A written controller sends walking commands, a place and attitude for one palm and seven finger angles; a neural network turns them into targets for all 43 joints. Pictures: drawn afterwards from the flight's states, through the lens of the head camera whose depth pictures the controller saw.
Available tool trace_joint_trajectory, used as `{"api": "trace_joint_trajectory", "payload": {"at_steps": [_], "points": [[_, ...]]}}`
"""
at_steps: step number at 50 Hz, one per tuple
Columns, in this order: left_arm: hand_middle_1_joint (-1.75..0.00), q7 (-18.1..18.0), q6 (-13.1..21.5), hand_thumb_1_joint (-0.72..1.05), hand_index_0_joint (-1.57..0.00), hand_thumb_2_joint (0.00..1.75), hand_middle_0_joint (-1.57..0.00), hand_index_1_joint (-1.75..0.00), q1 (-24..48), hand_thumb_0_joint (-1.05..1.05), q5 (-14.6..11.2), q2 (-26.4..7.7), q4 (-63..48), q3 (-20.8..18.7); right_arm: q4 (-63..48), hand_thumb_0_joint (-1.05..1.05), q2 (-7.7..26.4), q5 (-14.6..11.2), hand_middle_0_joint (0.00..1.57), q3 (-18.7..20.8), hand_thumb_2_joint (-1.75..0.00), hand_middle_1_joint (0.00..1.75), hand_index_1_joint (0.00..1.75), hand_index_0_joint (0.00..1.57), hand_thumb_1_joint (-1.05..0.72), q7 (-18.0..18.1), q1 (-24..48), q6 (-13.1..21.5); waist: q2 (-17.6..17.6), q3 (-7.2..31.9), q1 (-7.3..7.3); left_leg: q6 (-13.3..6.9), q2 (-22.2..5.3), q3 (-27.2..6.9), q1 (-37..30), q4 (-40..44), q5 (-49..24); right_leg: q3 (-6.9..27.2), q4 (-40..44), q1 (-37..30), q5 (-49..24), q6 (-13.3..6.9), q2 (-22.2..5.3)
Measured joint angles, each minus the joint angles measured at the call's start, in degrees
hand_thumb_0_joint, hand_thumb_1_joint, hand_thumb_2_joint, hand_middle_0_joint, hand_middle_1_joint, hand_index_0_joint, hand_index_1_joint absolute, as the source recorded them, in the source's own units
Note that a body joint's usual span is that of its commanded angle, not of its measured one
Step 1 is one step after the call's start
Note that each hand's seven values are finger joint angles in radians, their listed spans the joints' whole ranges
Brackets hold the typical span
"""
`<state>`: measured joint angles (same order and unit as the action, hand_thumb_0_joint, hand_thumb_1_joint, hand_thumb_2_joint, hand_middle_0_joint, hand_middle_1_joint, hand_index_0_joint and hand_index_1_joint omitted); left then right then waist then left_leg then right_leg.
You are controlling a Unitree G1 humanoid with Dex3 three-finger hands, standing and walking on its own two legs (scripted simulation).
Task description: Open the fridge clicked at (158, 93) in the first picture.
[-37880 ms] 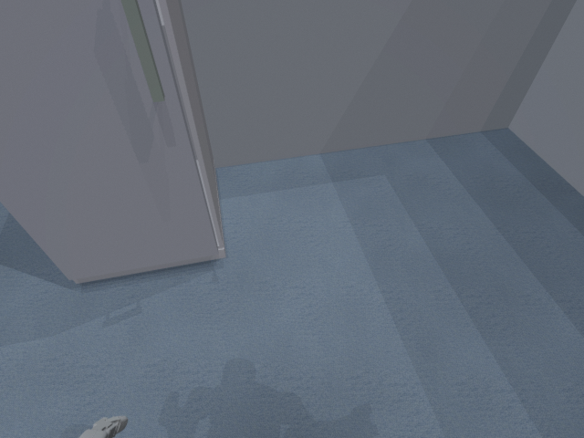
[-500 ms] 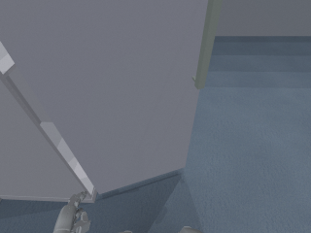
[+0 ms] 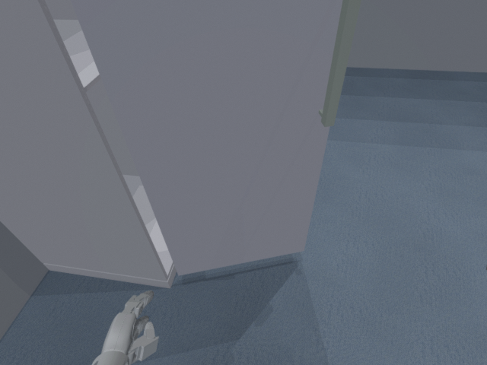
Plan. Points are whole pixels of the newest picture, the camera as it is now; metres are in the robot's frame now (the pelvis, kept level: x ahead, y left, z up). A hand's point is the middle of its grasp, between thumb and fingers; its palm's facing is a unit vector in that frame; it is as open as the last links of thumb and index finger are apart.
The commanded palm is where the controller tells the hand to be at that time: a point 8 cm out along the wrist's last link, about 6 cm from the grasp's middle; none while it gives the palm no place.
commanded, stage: stop stepping back and stand still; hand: right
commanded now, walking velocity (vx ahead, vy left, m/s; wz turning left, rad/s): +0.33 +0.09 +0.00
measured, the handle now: (335, 60) +0.71 -0.19 +0.19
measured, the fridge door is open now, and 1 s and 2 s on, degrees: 69 69 69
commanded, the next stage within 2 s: let the arm hang, fingers relaxed in 0.68 s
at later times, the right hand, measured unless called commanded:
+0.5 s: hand out of the picture +0.11 -0.29 +0.16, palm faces +0.52 +0.79 -0.33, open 7.5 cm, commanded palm +0.05 -0.32 +0.18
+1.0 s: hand out of the picture +0.06 -0.25 -0.12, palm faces +0.08 +0.95 -0.32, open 7.4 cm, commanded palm none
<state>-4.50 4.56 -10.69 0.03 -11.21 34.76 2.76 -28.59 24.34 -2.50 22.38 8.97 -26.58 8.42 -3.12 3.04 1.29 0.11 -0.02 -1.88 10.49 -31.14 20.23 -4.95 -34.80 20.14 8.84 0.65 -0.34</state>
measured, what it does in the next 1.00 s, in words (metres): steps on the spot: right foot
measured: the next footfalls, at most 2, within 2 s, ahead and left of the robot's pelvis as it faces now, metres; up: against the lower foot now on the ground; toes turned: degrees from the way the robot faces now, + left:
right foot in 0.50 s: -0.01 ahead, -0.14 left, +0.00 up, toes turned -10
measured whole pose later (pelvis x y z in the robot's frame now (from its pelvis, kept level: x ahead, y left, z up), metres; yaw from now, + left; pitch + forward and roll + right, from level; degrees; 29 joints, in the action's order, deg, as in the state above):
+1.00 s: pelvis -0.08 -0.03 -0.02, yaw -4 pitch -2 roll -1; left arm 1.2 -1.1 -10.2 2.5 -15.6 46.3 -0.3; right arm 35.0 14.5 1.3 2.3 0.9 -12.9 -3.6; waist 1.0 -0.3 -1.6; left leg -1.7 -1.8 5.5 20.1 -42.8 21.0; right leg -6.9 -40.8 20.6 18.9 -1.8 -1.7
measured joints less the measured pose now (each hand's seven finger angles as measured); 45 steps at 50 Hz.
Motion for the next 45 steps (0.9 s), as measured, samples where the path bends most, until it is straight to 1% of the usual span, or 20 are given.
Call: {"api": "trace_joint_trajectory", "payload": {"at_steps": [1,3,8,10,11,13,14,16,19,23,25,26,27,30,33,36,39,41,43,45], "points": [[-0.3,-0.13,0.42,0.9,-0.21,0.9,-0.21,-0.3,-0.32,0.01,-0.15,-1.05,-0.62,-0.72,0.28,0.01,0.2,-0.13,0.21,0.02,-0.89,0.3,0.3,0.21,-0.88,-0.05,-0.3,-0.24,1.39,0.61,-1.1,0.53,0.61,0.67,1.49,-1.5,1.45,0.67,2.83,-1.19,5.66,-2.01,-0.27],[-0.3,-0.37,0.24,0.9,-0.21,0.9,-0.21,-0.3,-0.13,0.01,-0.62,-1.05,0.19,-1.96,2.44,0.01,0.69,-0.33,0.21,-0.12,-0.89,0.3,0.3,0.21,-0.89,-0.27,-0.11,-0.59,0.22,-0.23,-2.43,0.88,-0.29,-0.06,3.1,-3.8,2.24,0.16,3.03,-0.55,6.59,-3.55,0.91],[-0.3,-0.43,0.75,0.9,-0.2,0.9,-0.2,-0.3,-2.51,0.01,0.89,-0.65,0.55,-2.03,1.48,0.02,1.1,-0.31,0.21,1.05,-0.89,0.3,0.3,0.21,-0.89,0.01,-5.51,-1.27,-1.1,-1.81,-3.36,-0.34,0.92,2.62,3.92,-4.69,5.69,-0.94,8.83,-2.0,-1.43,-2.77,0.41],[-0.3,-0.25,0.86,0.9,-0.2,0.9,-0.2,-0.3,-4.05,0.01,1.14,-0.87,0.58,-2.19,-0.43,0.02,1.06,-0.13,0.21,0.87,-0.89,0.3,0.3,0.21,-0.89,0.19,-7.41,-0.99,-0.32,-1.85,-3.35,-1.58,1.78,5.11,2.28,-1.49,6.79,-0.32,8.44,-1.09,0.01,-2.48,-0.04],[-0.3,-0.18,0.7,0.9,-0.2,0.9,-0.2,-0.3,-4.62,0.01,1.19,-1.16,0.69,-2.42,-1.19,0.02,0.88,0.09,0.21,0.52,-0.89,0.3,0.3,0.21,-0.89,0.23,-7.76,-0.78,0.58,-2.05,-3.37,-2.79,2.31,5.76,1.88,0.02,5.52,0.4,6.29,0.15,3.51,-2.25,-0.36],[-0.3,0.04,0.09,0.9,-0.2,0.9,-0.2,-0.3,-5.41,0.01,1.23,-1.44,1.77,-2.96,-2.63,0.02,1.13,0.37,0.21,0.22,-0.89,0.3,0.3,0.21,-0.88,0.19,-8.06,-0.1,1.1,-2.23,-2.49,-4.67,2.44,6.26,1.99,1.66,0.5,1.69,-4.14,4.44,11.97,-1.23,-0.17],[-0.3,0.13,0.01,0.9,-0.2,0.9,-0.2,-0.3,-5.54,0.02,1.13,-1.43,2.76,-3.04,-3.19,0.02,1.27,0.2,0.21,0.48,-0.89,0.3,0.3,0.21,-0.88,0.18,-7.93,0.49,0.44,-2.45,-1.53,-5.07,1.87,5.94,1.93,2.78,-4.68,1.79,-11.12,6.66,12.52,-0.67,0.23],[-0.3,0.29,0.03,0.9,-0.2,0.9,-0.2,-0.3,-5.64,0.02,1.09,-1.57,4.64,-3.14,-2.82,0.02,0.64,0.19,0.21,1.16,-0.89,0.3,0.3,0.21,-0.88,0.33,-7.11,1.89,0.11,-2.6,-0.31,-4.44,1.56,5.24,1.71,3.21,-7.67,2.16,-19.82,9.08,11.71,-0.04,-0.2],[-0.3,0.02,0.01,0.9,-0.2,0.9,-0.2,-0.3,-6.93,0.02,0.77,-1.47,5.63,-3.51,1.54,0.02,-0.5,0.31,0.21,1.53,-0.89,0.3,0.3,0.21,-0.88,0.7,-4.43,3.1,0.48,-0.66,-0.52,-3.82,0.98,5.57,1.57,3.47,-6.04,1.64,-17.5,8.02,11.4,0.02,-2.16],[-0.3,-1.02,0.86,0.9,-0.2,0.9,-0.2,-0.3,-7.71,0.02,0.5,-2.11,5.81,-3.56,7.05,0.01,-2.68,0.41,0.21,0.05,-0.89,0.3,0.3,0.21,-0.88,1.2,-0.22,1.94,0.89,0.68,-0.99,-3.25,-0.44,6.17,2.43,0.59,-4.51,0.25,-6.46,0.37,13.14,-1.07,-3.53],[-0.3,-1.38,1.67,0.9,-0.2,0.9,-0.2,-0.3,-7.41,0.02,0.74,-2.98,5.23,-3.51,7.43,0.01,-3.71,0.44,0.21,-0.93,-0.89,0.3,0.3,0.2,-0.89,1.17,0.46,1.56,1.97,0.84,-1.66,-2.54,-0.53,6.63,4.08,-2.87,-2.65,1.06,-0.05,-3.67,14.33,-1.94,-3.71],[-0.3,-1.5,1.91,0.9,-0.2,0.9,-0.2,-0.3,-6.6,0.02,0.86,-2.9,5.21,-3.44,7.33,0.01,-3.82,0.44,0.21,-1.12,-0.89,0.3,0.3,0.2,-0.89,1.12,0.68,1.51,1.79,0.23,-2.09,-2.21,-0.65,6.17,5.03,-5.25,-0.64,1.14,0.43,-3.51,10.58,-1.7,-3.39],[-0.3,-1.5,1.94,0.9,-0.2,0.9,-0.2,-0.3,-5.76,0.02,0.9,-2.59,4.91,-3.27,7.01,0.01,-3.71,0.52,0.2,-1.14,-0.89,0.3,0.3,0.2,-0.89,1.11,0.66,1.39,1.61,-0.64,-2.23,-1.75,-0.38,5.42,5.95,-7.99,1.95,0.97,0.1,-3.36,6.88,-1.48,-3.28],[-0.3,-0.92,2.38,0.9,-0.2,0.9,-0.2,-0.3,-3.92,0.02,1.17,-0.1,4.31,-2.45,5.23,0.02,-1.91,0.87,0.21,-0.17,-0.89,0.3,0.3,0.2,-0.89,0.63,-0.78,1.21,0.05,-2.25,-2.36,-0.91,0.04,4.36,8.67,-15.47,5.82,-0.22,0.57,-4.19,5.42,-0.45,-2.8],[-0.3,0.13,3.24,0.9,-0.2,0.9,-0.2,-0.3,-4.0,0.02,1.15,1.61,3.13,-1.29,2.09,0.02,-0.26,0.81,0.21,0.56,-0.89,0.3,0.3,0.2,-0.89,0.38,-2.68,1.14,0.44,-2.71,-2.17,-0.69,0.46,6.11,6.21,-9.17,5.32,0.24,1.65,-4.42,5.33,0.16,-2.97],[-0.3,0.87,3.34,0.9,-0.2,0.9,-0.2,-0.3,-3.5,0.02,1.09,2.0,2.62,-0.69,-0.75,0.02,0.85,0.79,0.21,1.43,-0.89,0.3,0.3,0.21,-0.88,0.39,-3.55,1.97,1.75,-3.41,-1.13,-3.45,1.24,7.09,5.16,-3.9,-3.59,1.47,-4.44,-1.38,11.13,-0.19,-3.25],[-0.3,1.45,2.73,0.9,-0.2,0.9,-0.21,-0.3,-2.56,0.02,0.92,1.62,4.44,-0.82,-0.44,0.02,-0.08,0.25,0.21,1.05,-0.89,0.3,0.3,0.21,-0.88,0.22,-2.39,2.74,2.0,-3.68,0.28,-4.51,1.23,7.17,4.22,-1.6,-4.46,2.31,-13.51,2.02,14.53,0.04,-1.81],[-0.3,3.81,2.79,0.9,-0.21,0.9,-0.21,-0.3,-2.11,0.01,1.01,0.2,6.71,-2.35,8.35,0.01,-0.67,2.74,0.21,-2.23,-0.89,0.3,0.3,0.2,-0.89,-1.8,2.2,2.7,2.85,-2.44,0.44,-4.05,0.16,8.02,4.74,-0.91,-4.61,0.7,-15.0,4.11,15.49,0.28,-1.53],[-0.3,5.16,0.17,0.9,-0.21,0.9,-0.21,-0.3,-1.13,0.01,0.81,-2.06,8.34,-3.35,21.87,0.0,-2.28,3.64,0.2,-7.06,-0.9,0.3,0.3,0.2,-0.89,-4.3,7.64,-1.45,4.55,-1.72,-0.17,-3.33,-1.09,9.11,5.5,-2.57,-3.66,-0.39,-11.61,3.58,12.72,0.55,-1.27],[-0.3,5.84,-2.45,0.9,-0.21,0.9,-0.21,-0.3,-0.73,0.01,0.85,-4.14,8.58,-3.8,35.65,0.0,-4.27,3.59,0.2,-11.64,-0.9,0.3,0.3,0.2,-0.89,-5.82,11.34,-5.81,6.49,-1.33,-1.32,-2.65,-1.58,10.03,6.95,-6.32,-1.55,-0.34,-5.77,1.31,5.04,-0.38,-1.74]]}}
